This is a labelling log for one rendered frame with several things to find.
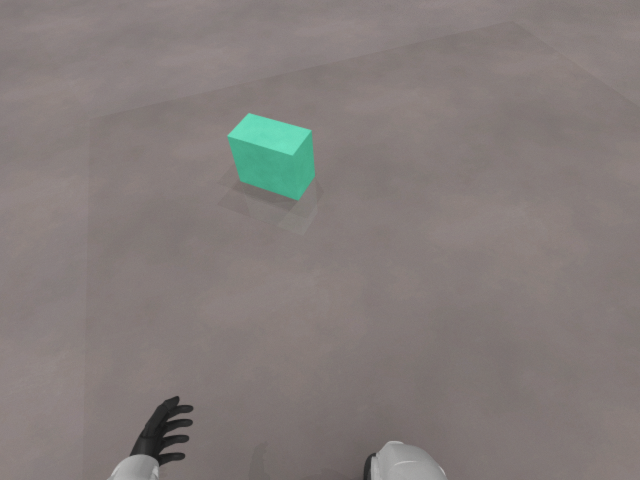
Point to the carton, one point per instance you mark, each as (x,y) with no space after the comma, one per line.
(273,155)

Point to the left robot hand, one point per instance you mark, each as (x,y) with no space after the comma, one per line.
(150,441)

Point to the right robot shin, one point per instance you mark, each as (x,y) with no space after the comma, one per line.
(391,442)

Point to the robot right thigh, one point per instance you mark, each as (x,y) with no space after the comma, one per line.
(405,462)

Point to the left robot forearm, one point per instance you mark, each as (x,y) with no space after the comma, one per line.
(136,467)

